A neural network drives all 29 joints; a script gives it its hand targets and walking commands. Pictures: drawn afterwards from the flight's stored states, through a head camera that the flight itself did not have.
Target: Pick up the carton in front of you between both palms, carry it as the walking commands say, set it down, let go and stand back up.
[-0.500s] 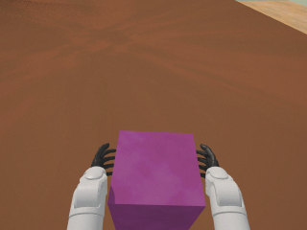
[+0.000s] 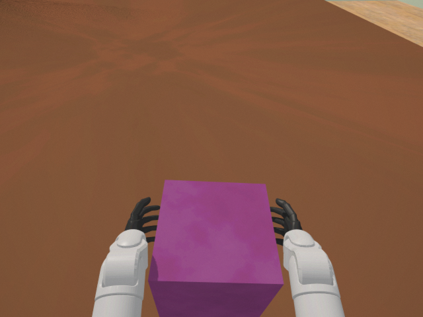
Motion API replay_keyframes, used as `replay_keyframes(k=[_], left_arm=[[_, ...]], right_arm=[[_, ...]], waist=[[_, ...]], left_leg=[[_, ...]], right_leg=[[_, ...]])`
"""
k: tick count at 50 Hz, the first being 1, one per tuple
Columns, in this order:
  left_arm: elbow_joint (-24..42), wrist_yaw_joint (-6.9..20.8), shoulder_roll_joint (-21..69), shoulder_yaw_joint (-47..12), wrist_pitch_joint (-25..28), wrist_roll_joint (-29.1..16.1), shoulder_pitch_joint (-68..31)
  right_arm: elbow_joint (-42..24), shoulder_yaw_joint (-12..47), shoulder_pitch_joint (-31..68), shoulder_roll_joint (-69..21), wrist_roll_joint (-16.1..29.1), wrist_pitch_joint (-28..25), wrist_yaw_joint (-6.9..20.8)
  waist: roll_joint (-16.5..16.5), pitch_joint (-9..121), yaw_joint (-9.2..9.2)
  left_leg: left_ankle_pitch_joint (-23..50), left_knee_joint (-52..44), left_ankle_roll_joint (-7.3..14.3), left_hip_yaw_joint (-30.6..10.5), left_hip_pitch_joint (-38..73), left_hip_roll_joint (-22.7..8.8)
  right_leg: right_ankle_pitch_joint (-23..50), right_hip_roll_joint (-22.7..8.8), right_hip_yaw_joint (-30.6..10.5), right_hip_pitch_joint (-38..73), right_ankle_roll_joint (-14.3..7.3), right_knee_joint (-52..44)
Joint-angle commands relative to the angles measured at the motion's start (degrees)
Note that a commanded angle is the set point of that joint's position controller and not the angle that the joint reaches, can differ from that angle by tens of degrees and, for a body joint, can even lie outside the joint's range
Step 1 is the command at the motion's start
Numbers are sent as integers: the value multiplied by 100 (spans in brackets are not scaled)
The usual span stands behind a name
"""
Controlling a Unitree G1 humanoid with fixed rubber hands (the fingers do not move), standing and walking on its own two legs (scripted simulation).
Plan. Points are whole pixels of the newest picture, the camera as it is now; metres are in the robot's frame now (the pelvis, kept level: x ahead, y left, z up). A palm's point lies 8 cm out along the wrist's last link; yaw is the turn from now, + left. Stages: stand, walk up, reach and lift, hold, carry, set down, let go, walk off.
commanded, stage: carry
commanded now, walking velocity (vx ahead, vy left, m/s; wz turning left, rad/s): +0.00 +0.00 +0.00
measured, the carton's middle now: (211, 254) +0.30 +0.00 -0.05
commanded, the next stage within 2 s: hold in 0.24 s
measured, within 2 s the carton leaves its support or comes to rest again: neither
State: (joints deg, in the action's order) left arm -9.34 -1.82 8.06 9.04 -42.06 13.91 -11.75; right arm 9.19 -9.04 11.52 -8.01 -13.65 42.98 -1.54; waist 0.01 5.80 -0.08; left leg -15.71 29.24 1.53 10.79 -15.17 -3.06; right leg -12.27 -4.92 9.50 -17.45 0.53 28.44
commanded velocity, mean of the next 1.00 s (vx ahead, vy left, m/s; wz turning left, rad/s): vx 0.00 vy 0.00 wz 0.00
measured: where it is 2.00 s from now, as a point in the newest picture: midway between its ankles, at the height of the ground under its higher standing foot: outside the picture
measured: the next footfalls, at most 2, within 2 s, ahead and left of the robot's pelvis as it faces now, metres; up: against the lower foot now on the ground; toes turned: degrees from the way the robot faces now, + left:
none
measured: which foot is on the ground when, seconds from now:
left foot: down 0.00-1.00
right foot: down 0.00-1.00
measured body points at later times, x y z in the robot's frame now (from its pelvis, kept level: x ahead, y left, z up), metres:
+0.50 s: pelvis -0.02 -0.01 +0.01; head -0.05 -0.01 +0.46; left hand +0.25 +0.18 +0.04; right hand +0.30 -0.12 +0.04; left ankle +0.00 +0.09 -0.74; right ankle +0.03 -0.14 -0.74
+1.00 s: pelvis -0.02 -0.04 +0.00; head -0.08 -0.05 +0.45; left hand +0.25 +0.15 +0.05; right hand +0.30 -0.15 +0.05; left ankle +0.00 +0.09 -0.74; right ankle +0.03 -0.14 -0.74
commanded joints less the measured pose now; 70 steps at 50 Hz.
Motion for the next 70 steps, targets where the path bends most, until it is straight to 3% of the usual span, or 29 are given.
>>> replay_keyframes(k=[1,12,13,14,16,17,18,19,23,25,34,45,56,60,65,70], left_arm=[[299,1348,5180,-3108,157,-1453,-2370],[304,1347,5180,-3112,153,-1452,-2367],[251,1408,5349,-2944,144,-1412,-1890],[408,1336,5230,-2878,255,-1272,-1966],[306,1247,5134,-2692,312,-1085,-1854],[176,1213,5054,-2562,328,-982,-1774],[215,1205,5093,-2614,335,-1019,-1852],[202,1205,5096,-2621,331,-1016,-1934],[225,1401,5234,-2911,273,-1284,-2538],[126,1485,5267,-2891,245,-1304,-2704],[-487,1674,5465,-2428,220,-1124,-2936],[-703,1785,5537,-2253,271,-1050,-3218],[-601,1666,5509,-2268,262,-1060,-3041],[-882,1627,5442,-2019,380,-920,-3274],[-1844,1577,5228,-1154,875,-377,-3873],[-2481,1327,4481,-247,1641,316,-3803]], right_arm=[[-418,3090,2521,-5099,1437,-266,1321],[-423,3089,2516,-5095,1437,-263,1322],[-549,2928,1972,-5215,1385,-218,1370],[-695,2987,2102,-5034,1338,-305,1372],[-715,2994,2239,-4986,1305,-379,1413],[-738,3023,2336,-4958,1318,-407,1458],[-723,3036,2373,-4955,1351,-421,1457],[-629,2995,2467,-4902,1354,-437,1471],[-190,2629,2399,-5031,1140,-439,1411],[-7,2509,2456,-5136,1057,-416,1413],[409,2414,3054,-5402,1061,-329,1616],[655,2357,3354,-5509,1099,-373,1709],[518,2345,3213,-5386,1098,-347,1644],[813,1986,3348,-5254,867,-468,1601],[1744,1020,3976,-4996,295,-955,1594],[2194,74,3898,-4082,-403,-1707,1418]], waist=[[23,1243,2],[28,1243,2],[198,715,69],[300,945,-12],[133,979,-60],[215,884,-143],[122,861,-100],[290,821,-138],[175,468,178],[156,339,225],[-51,86,36],[-137,88,14],[-52,274,23],[-49,103,104],[-28,-127,196],[0,-18,258]], left_leg=[[1066,-524,-27,-662,307,-674],[1073,-533,-8,-674,288,-673],[2704,-821,40,-1653,1076,611],[2997,-788,-36,-1731,1379,549],[3224,-795,-62,-1778,2108,548],[2956,-869,-62,-1751,2384,573],[2930,-889,-76,-1717,2410,570],[2334,-988,-86,-1690,2400,563],[1468,-1014,-106,-1663,1942,556],[1098,-1025,-105,-1644,1796,570],[217,-1063,-11,-1557,1304,653],[72,-935,11,-1461,1261,766],[650,-1013,-20,-1503,1298,755],[539,-949,-24,-1511,1177,757],[265,-605,-10,-1535,609,769],[802,-40,-33,-1530,-238,828]], right_leg=[[821,-493,-532,565,-40,-320],[775,-492,-523,550,-26,-313],[1747,1096,-1198,1626,-258,-551],[1983,991,-1370,1638,-287,-576],[1887,1033,-1407,1276,-198,-714],[1643,1050,-1407,999,-145,-790],[1547,1080,-1403,995,-139,-847],[1138,1069,-1394,972,-158,-869],[517,1039,-1418,1018,-276,-930],[285,1008,-1410,1043,-293,-972],[-318,887,-1372,1227,-238,-1110],[-667,703,-1498,1224,-224,-1240],[372,783,-1450,1603,-123,-1102],[303,817,-1420,1457,-170,-1008],[14,876,-1340,894,-218,-616],[558,992,-1260,51,-172,31]])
